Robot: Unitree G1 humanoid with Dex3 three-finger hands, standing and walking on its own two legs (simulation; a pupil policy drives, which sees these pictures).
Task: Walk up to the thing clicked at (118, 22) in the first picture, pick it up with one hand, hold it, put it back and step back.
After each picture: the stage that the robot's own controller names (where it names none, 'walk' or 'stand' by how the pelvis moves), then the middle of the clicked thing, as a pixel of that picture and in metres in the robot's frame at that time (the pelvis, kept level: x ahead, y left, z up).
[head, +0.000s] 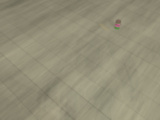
stand; (117, 24) +1.70 -0.46 -0.72
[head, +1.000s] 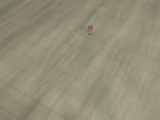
walk; (90, 30) +1.62 -0.02 -0.70
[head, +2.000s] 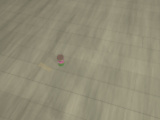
walk; (60, 60) +1.07 +0.27 -0.71
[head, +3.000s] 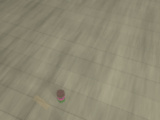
walk; (61, 96) +0.65 +0.20 -0.70
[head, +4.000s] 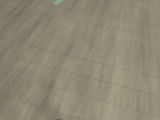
walk; out of the picture +0.40 +0.15 -0.69
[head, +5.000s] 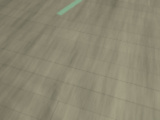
stand; out of the picture +0.33 +0.16 -0.72
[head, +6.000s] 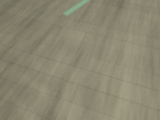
stand; out of the picture +0.35 +0.13 -0.73
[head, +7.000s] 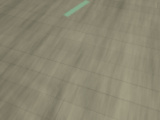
stand; out of the picture +0.35 +0.14 -0.73
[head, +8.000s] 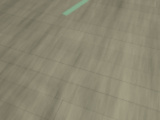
stand; out of the picture +0.34 +0.14 -0.73
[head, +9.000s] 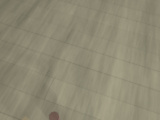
go down; (54, 118) +0.36 +0.15 -0.68
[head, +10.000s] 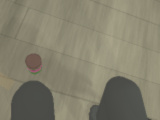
go down; (34, 64) +0.43 +0.17 -0.30
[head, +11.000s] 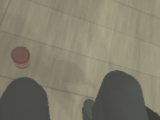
close in; (21, 58) +0.43 +0.18 -0.27
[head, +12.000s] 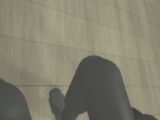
close; out of the picture +0.43 +0.22 -0.22
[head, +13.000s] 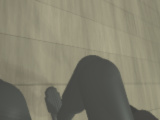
close; out of the picture +0.43 +0.23 -0.22
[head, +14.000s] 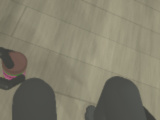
lift; (14, 69) +0.35 +0.22 -0.10
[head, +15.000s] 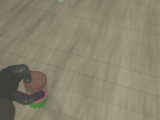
hold; (36, 90) +0.32 +0.15 +0.03
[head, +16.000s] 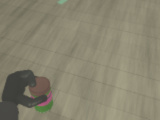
hold; (41, 95) +0.31 +0.15 -0.01
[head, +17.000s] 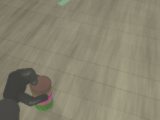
hold; (42, 94) +0.32 +0.15 +0.00
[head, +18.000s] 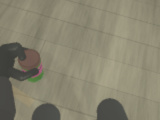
crouch; (32, 66) +0.40 +0.15 -0.08
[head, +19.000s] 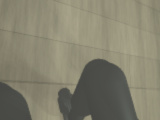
lower; out of the picture +0.45 +0.24 -0.21
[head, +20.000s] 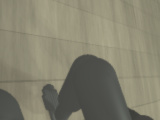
lower; out of the picture +0.45 +0.26 -0.23
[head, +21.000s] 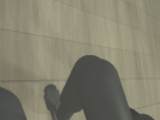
lower; out of the picture +0.45 +0.25 -0.23
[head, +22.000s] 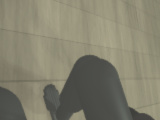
lower; out of the picture +0.45 +0.25 -0.23
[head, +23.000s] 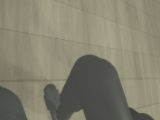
loosen; out of the picture +0.45 +0.24 -0.23
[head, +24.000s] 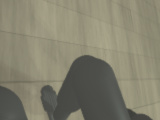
withdraw; out of the picture +0.44 +0.23 -0.24
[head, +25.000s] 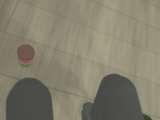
stand; (25, 56) +0.45 +0.18 -0.28
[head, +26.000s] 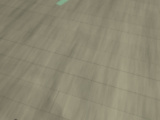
stand; out of the picture +0.38 +0.13 -0.65
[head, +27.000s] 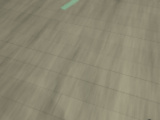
stand; out of the picture +0.39 +0.14 -0.67
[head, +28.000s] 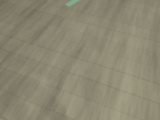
stand; out of the picture +0.39 +0.13 -0.68
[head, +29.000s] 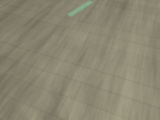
walk; out of the picture +0.41 +0.13 -0.72
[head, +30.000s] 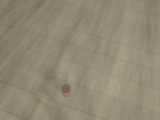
walk; (66, 90) +0.57 +0.10 -0.69
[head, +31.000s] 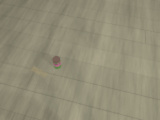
walk; (57, 62) +0.85 +0.23 -0.69
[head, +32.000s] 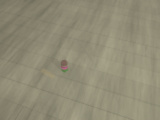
stand; (64, 66) +1.02 +0.16 -0.71
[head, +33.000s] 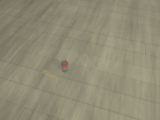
stand; (64, 66) +1.02 +0.17 -0.73
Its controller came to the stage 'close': yes
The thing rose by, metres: 0.71
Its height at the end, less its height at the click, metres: +0.00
